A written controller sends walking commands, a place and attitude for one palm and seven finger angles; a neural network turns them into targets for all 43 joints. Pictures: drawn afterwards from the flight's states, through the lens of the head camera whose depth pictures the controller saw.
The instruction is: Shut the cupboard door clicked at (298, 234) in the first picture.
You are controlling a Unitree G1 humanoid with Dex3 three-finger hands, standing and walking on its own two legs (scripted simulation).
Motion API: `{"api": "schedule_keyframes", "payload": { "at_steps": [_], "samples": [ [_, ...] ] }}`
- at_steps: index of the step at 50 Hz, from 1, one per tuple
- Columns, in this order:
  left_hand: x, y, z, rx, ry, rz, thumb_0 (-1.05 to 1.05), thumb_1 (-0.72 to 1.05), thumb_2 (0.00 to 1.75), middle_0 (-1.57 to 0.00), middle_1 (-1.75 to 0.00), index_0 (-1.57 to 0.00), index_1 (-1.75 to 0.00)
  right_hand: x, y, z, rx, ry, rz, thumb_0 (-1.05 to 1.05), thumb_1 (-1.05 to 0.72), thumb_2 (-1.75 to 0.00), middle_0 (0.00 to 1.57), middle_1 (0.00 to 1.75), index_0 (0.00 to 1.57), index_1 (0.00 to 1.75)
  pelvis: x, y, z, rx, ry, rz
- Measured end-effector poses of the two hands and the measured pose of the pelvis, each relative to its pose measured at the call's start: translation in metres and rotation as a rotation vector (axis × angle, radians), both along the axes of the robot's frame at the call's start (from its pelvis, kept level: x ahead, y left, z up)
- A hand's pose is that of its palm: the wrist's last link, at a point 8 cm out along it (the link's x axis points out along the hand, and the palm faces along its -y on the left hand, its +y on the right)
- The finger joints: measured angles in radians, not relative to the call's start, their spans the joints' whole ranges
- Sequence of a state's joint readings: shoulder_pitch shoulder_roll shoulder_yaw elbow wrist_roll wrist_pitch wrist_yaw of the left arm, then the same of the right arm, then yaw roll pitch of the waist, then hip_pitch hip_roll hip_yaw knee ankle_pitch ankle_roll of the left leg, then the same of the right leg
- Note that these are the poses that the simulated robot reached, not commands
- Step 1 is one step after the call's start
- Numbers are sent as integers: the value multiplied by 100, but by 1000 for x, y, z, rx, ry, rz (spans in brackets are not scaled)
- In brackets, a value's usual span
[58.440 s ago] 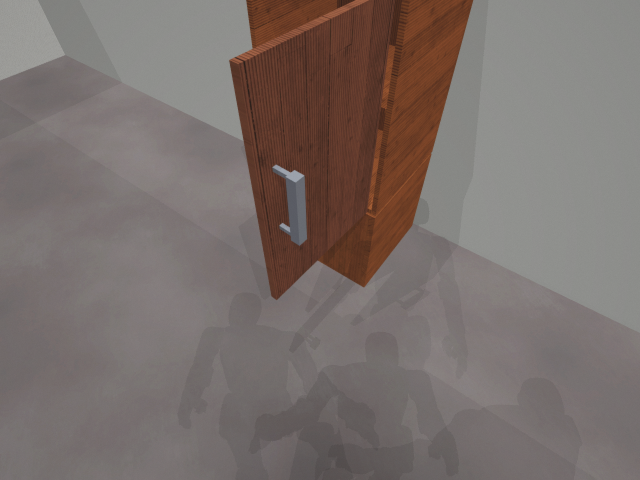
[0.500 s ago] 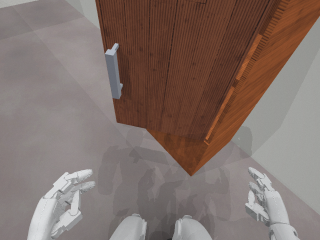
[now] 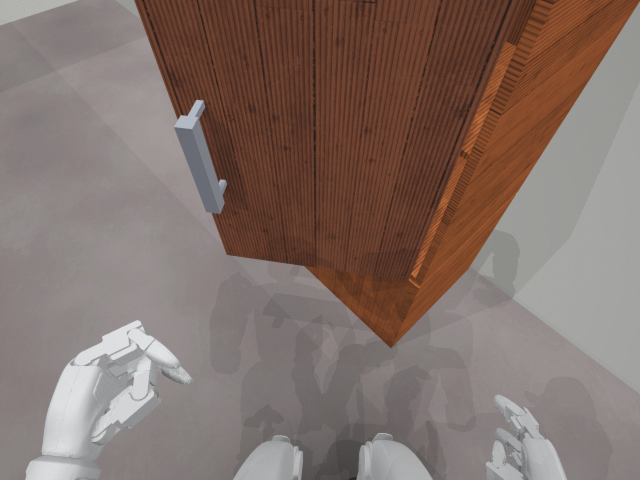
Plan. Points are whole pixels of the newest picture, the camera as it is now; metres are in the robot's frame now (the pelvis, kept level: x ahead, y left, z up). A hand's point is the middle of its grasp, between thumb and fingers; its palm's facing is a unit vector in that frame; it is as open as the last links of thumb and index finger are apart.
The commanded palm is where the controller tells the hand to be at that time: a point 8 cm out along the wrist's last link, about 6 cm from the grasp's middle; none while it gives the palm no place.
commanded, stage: raise the hand and make a fist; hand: left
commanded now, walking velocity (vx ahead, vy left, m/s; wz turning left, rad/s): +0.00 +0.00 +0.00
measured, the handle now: (207, 160) +0.53 +0.20 +0.06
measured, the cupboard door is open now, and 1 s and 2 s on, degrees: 38 38 38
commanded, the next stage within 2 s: bring the fist close to the handle in 0.92 s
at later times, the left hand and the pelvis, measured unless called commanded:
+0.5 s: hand (139, 373) +0.22 +0.20 +0.06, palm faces -0.10 -0.99 -0.03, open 3.1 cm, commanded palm +0.21 +0.26 +0.07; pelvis +0.00 +0.02 +0.01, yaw -1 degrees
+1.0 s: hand (137, 375) +0.22 +0.21 +0.06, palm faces -0.11 -0.99 -0.03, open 3.1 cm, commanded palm +0.20 +0.26 +0.07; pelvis +0.00 +0.03 +0.01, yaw -1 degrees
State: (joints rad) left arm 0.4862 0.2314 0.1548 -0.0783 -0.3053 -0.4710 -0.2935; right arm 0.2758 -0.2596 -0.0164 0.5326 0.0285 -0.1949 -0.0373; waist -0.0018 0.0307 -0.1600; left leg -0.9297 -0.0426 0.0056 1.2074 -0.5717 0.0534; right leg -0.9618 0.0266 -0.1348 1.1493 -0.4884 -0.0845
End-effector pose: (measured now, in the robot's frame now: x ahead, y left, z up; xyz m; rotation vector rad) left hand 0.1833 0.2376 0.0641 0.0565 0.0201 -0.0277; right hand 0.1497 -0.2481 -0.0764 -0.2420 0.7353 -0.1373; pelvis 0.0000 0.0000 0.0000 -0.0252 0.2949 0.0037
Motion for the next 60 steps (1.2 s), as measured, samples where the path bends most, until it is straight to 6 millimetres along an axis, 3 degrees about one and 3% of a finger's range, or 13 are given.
{"api": "schedule_keyframes", "payload": {
  "at_steps": [5, 7, 13, 17, 22, 30, 37, 45, 51, 54, 60],
  "samples": [
    [8, -13, -26, -37, 87, -137, 2, 90, 90, -103, -121, -103, -121, 14, -3, 9, -38, -51, -7, 2, -90, -90, 20, 30, 20, 30, -2, 4, -4, -2, 7, -11],
    [12, -9, -22, -35, 73, -127, 2, 90, 90, -106, -125, -106, -125, 20, 0, 15, -40, -74, -7, 2, -90, -90, 20, 30, 20, 30, -2, 5, -3, -3, 1, -15],
    [17, 14, 13, -20, -52, -2, 2, 90, 90, -117, -136, -117, -137, 36, 25, 28, 3, -119, 30, 2, -90, -90, 20, 30, 20, 30, 3, 12, 5, -14, -17, -7],
    [17, 14, 2, -25, 19, -36, 2, 90, 90, -123, -143, -123, -143, 41, 41, 30, 30, -124, 65, 2, -90, -90, 20, 30, 20, 30, 4, 17, 8, -18, -19, -2],
    [20, 12, -13, -32, 98, -97, 2, 90, 90, -127, -147, -127, -148, 38, 48, 31, 21, -111, 82, 2, -90, -90, 20, 30, 20, 30, 3, 21, 9, -23, -22, -4],
    [31, 34, 16, -10, -48, -32, 2, 90, 90, -129, -149, -129, -150, 24, 47, 28, 8, -59, 75, 2, -90, -90, 20, 30, 20, 30, 4, 26, 12, -32, -26, 2],
    [27, 25, -11, -39, 111, -103, 2, 90, 90, -129, -150, -129, -150, 15, 41, 30, -3, -48, 41, 2, -90, -90, 20, 30, 20, 30, 3, 30, 13, -26, -23, -8],
    [27, 33, 14, -13, -51, -34, 2, 90, 90, -129, -150, -129, -150, 16, 39, 29, -15, -56, 59, 2, -90, -90, 20, 30, 20, 30, 2, 28, 11, -28, -24, -3],
    [23, 22, -7, -22, 75, -88, 2, 90, 90, -129, -150, -129, -150, 20, 40, 27, 10, -69, 58, 2, -90, -90, 20, 30, 20, 30, 0, 26, 10, -25, -23, -4],
    [21, 19, -5, -22, 80, -93, 2, 90, 90, -129, -150, -129, -150, 21, 40, 29, 9, -78, 58, 2, -90, -90, 20, 30, 20, 30, -1, 24, 11, -22, -26, -5],
    [44, 22, 10, -1, -79, -42, 2, 90, 90, -130, -150, -130, -150, 21, 37, 20, -6, -63, 88, 2, -90, -90, 20, 30, 20, 30, -5, 18, 5, -24, -20, 9]
  ]
}}
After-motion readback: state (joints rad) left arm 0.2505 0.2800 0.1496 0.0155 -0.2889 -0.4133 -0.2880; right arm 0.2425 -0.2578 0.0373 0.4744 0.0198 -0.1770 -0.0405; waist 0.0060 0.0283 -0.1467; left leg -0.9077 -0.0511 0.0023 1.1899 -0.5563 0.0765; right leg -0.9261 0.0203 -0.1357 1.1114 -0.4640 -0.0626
